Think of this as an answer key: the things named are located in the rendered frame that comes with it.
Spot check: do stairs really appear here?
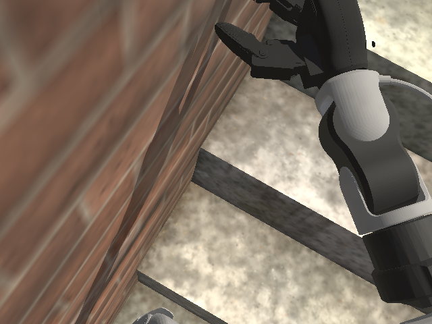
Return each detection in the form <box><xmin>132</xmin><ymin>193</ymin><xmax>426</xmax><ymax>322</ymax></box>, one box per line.
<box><xmin>112</xmin><ymin>0</ymin><xmax>432</xmax><ymax>324</ymax></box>

